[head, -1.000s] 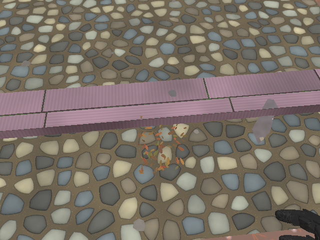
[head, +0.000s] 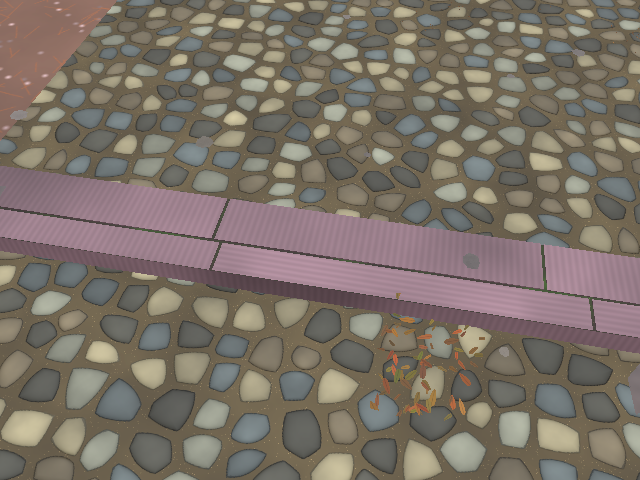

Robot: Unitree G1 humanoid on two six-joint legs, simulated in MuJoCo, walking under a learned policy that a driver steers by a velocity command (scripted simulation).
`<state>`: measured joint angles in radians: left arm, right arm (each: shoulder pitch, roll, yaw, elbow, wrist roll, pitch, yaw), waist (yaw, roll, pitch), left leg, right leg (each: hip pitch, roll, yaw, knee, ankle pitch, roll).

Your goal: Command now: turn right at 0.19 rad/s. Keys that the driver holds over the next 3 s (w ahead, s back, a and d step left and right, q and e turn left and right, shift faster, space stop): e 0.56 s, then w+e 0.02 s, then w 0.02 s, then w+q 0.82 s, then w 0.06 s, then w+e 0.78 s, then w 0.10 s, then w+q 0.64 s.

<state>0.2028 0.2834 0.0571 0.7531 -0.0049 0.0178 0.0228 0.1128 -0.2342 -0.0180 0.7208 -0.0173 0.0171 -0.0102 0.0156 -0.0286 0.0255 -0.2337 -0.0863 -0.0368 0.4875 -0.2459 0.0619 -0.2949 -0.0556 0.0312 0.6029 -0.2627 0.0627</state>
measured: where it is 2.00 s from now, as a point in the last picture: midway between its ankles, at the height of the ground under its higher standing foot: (381, 377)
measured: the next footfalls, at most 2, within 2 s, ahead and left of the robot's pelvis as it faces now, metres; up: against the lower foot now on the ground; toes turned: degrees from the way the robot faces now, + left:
right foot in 0.02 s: +0.05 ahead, -0.15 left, +0.00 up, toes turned +0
right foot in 0.60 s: -0.01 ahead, -0.17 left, +0.00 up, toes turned -22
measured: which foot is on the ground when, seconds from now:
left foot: down 0.00-0.60, up 0.62-1.00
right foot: up 0.00-0.00, down 0.02-0.24, up 0.26-0.58, down 0.60-1.00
